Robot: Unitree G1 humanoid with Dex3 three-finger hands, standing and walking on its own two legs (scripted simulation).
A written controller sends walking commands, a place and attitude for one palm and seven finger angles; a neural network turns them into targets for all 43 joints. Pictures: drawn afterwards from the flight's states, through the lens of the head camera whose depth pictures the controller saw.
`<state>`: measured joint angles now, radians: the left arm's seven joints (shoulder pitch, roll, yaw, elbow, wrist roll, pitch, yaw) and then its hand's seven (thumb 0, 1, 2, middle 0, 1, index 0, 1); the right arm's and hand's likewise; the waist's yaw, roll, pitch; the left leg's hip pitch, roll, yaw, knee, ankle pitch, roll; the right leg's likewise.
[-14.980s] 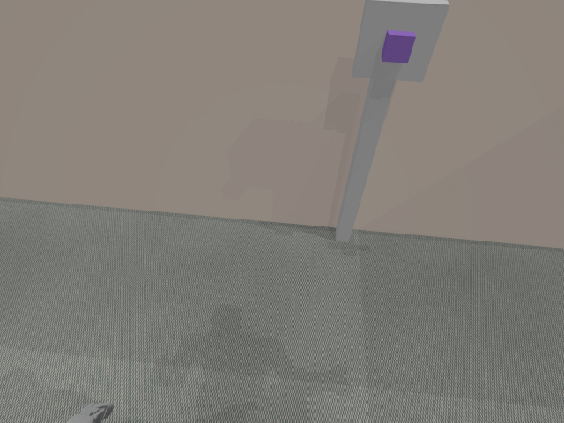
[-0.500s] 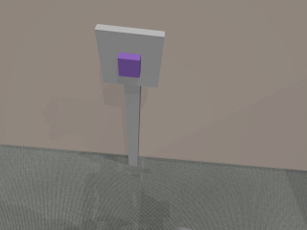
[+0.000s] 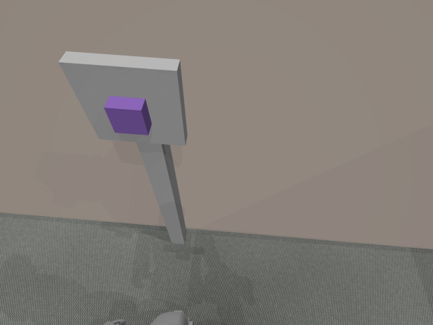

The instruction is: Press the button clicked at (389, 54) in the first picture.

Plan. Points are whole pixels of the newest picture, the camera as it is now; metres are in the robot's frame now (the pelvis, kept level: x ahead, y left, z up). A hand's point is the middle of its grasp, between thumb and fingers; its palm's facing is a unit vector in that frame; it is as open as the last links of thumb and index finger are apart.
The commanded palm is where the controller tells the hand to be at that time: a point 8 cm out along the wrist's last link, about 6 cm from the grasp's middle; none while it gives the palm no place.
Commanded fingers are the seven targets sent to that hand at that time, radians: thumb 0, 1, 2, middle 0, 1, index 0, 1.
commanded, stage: come to a stop and stand still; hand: left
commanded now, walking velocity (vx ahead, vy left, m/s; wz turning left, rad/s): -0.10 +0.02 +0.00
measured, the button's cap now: (130, 114) +0.44 +0.19 +0.12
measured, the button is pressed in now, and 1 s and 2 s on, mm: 0 0 0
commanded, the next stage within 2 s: look again from close up in 1.58 s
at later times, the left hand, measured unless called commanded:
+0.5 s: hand out of the picture +0.01 +0.17 -0.17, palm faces -0.01 -0.97 -0.24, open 7.4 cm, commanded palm none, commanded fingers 0.00 0.90 0.90 -0.20 -0.30 -0.20 -0.30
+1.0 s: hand out of the picture -0.05 +0.09 -0.17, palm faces +0.01 -0.99 -0.13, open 7.4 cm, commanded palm none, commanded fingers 0.00 0.90 0.90 -0.20 -0.30 -0.20 -0.30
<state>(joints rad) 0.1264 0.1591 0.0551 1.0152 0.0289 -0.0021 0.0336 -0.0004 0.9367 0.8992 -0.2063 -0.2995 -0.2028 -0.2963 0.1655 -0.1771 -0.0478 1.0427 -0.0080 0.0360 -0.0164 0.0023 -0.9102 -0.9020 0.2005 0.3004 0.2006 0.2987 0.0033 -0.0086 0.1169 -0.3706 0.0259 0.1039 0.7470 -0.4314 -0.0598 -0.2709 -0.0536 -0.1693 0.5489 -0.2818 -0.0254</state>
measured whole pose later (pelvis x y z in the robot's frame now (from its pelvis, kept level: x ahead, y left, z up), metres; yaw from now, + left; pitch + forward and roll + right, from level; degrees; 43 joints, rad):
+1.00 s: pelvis -0.03 -0.05 +0.01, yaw -1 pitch -1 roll +0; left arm 0.33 0.09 0.00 1.15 0.01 -0.01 0.03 0.01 0.91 0.90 -0.20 -0.30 -0.20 -0.30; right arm 0.35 -0.09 0.00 1.20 -0.01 0.01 -0.02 0.00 -0.91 -0.90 0.20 0.30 0.20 0.30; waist -0.02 -0.01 0.04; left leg -0.25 0.09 0.11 0.42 -0.14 -0.03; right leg -0.09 0.02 -0.10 0.42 -0.31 -0.05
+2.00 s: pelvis +0.00 -0.03 +0.00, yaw -3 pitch +0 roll +0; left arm 0.27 0.17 0.00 1.03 0.02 -0.01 0.05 0.01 0.91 0.90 -0.20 -0.30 -0.20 -0.30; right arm 0.24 -0.17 0.00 1.04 -0.01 0.00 -0.02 0.01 -0.94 -0.90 0.20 0.30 0.20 0.30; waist -0.01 0.00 0.04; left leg -0.29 0.03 0.08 0.61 -0.31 0.02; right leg -0.13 -0.01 -0.06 0.54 -0.40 -0.01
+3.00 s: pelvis -0.01 -0.03 +0.00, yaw -3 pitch +0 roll +0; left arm 0.30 0.16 0.00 1.08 0.02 -0.01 0.03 0.01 0.91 0.90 -0.20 -0.30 -0.20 -0.30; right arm 0.31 -0.14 0.01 1.10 -0.01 -0.01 -0.02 0.00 -0.91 -0.90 0.20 0.30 0.20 0.30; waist 0.00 -0.04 0.04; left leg -0.29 0.02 0.08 0.54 -0.25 0.02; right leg -0.14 -0.01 -0.06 0.52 -0.38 -0.01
